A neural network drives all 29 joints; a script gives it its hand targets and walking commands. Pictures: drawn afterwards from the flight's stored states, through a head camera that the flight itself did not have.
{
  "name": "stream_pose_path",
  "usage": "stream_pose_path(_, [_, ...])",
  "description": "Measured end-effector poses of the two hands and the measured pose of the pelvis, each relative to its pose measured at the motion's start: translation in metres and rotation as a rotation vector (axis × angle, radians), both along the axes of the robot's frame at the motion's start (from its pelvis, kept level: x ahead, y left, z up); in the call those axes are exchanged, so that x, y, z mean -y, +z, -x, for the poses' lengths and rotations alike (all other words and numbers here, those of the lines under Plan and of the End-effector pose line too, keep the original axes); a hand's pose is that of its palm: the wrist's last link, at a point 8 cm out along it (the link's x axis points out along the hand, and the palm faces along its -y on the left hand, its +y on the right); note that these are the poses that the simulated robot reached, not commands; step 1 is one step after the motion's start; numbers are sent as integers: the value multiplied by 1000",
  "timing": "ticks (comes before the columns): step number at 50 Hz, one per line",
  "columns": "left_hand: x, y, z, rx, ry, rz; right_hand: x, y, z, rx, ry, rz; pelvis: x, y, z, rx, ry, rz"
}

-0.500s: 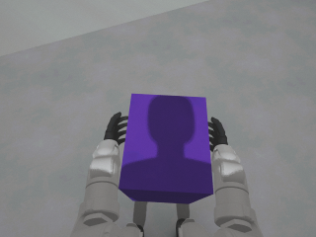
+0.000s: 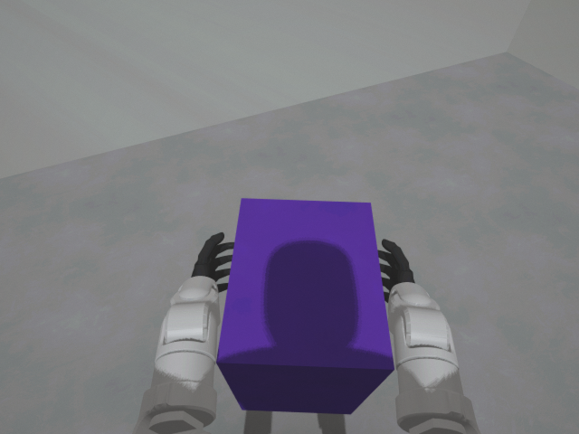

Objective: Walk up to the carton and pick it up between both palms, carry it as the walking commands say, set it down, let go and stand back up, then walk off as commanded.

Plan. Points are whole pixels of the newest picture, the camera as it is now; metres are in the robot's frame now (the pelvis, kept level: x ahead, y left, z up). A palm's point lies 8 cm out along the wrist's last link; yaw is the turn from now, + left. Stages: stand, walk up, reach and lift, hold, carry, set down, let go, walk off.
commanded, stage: reach and lift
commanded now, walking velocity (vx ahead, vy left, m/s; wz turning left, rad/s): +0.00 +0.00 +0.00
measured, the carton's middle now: (300, 315) +0.31 -0.02 -0.05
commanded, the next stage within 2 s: hold in 1.50 s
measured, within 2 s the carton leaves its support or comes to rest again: neither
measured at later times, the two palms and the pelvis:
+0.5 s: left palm (190, 284) +0.31 +0.14 +0.06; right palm (399, 284) +0.30 -0.15 +0.05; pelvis +0.00 +0.00 +0.00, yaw +1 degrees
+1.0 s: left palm (185, 289) +0.30 +0.14 +0.06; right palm (394, 283) +0.30 -0.14 +0.05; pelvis +0.01 -0.01 +0.00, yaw +1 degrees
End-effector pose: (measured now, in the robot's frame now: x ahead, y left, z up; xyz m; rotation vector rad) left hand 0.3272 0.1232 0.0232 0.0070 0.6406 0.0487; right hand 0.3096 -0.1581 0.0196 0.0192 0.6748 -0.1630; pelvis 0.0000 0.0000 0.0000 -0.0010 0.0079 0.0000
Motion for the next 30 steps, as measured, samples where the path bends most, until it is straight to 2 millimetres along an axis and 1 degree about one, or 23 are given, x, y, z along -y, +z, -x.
stream_pose_path(13, [-5, 30, 11, 22, 14, -4, -5, 29, 8, 22, 12, 1, 0, 4, -2, 101, 9, 3])
stream_pose_path(19, [-8, 33, 16, 6, 29, 6, -8, 33, 9, 8, 15, -2, 0, 4, -2, 129, 11, 3])
stream_pose_path(30, [-16, 33, 22, 1, 51, 1, -16, 34, 9, 2, 49, 10, 1, 4, -3, 145, 10, 4])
